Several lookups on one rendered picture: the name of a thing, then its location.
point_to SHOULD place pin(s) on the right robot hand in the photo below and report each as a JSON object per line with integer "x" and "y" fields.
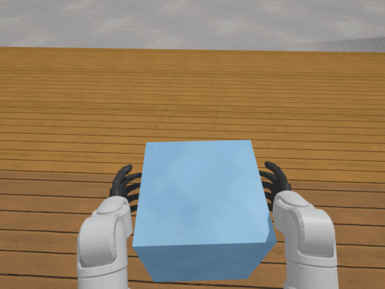
{"x": 278, "y": 179}

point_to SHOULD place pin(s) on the robot left forearm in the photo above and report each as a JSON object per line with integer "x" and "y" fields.
{"x": 102, "y": 256}

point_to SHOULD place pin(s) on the robot right forearm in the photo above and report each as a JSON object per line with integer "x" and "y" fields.
{"x": 310, "y": 244}

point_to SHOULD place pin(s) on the carton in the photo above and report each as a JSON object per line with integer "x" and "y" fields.
{"x": 202, "y": 213}

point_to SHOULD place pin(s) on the left robot hand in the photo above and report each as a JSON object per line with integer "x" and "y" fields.
{"x": 119, "y": 187}

